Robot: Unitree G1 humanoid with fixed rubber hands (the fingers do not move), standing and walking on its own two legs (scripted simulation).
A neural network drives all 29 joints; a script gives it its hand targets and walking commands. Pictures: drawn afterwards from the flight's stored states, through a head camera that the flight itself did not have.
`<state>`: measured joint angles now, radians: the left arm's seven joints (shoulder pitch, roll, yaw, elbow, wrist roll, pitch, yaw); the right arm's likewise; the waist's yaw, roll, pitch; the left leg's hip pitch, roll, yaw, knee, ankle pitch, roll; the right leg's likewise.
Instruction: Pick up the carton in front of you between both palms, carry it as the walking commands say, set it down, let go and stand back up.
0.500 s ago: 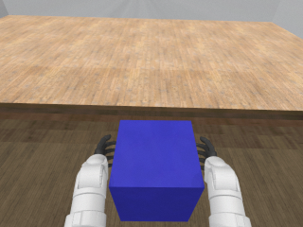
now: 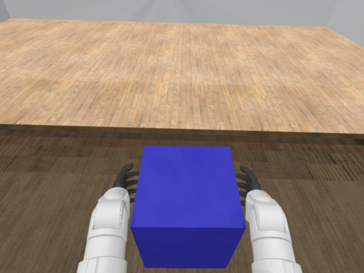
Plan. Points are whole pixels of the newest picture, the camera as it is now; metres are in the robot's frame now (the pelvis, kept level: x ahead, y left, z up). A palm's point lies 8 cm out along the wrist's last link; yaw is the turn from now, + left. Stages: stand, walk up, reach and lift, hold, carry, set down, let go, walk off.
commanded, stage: hold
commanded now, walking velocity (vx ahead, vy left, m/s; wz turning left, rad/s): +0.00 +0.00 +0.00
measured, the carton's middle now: (186, 208) +0.30 +0.00 -0.03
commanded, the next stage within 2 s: carry in 0.34 s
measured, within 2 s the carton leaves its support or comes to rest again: neither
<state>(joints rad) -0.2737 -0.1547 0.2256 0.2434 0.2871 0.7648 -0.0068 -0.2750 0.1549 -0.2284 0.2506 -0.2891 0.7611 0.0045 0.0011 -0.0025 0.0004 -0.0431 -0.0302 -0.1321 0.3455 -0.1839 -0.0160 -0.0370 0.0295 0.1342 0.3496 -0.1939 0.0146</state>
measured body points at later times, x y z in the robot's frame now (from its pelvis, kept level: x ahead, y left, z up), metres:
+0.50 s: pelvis +0.01 +0.00 -0.01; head -0.03 +0.01 +0.44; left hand +0.31 +0.15 +0.05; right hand +0.31 -0.15 +0.05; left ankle +0.01 +0.14 -0.74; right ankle +0.01 -0.14 -0.75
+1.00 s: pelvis +0.22 +0.03 -0.02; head +0.23 +0.04 +0.43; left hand +0.50 +0.19 +0.06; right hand +0.50 -0.12 +0.06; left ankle +0.22 +0.10 -0.75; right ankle +0.06 -0.09 -0.70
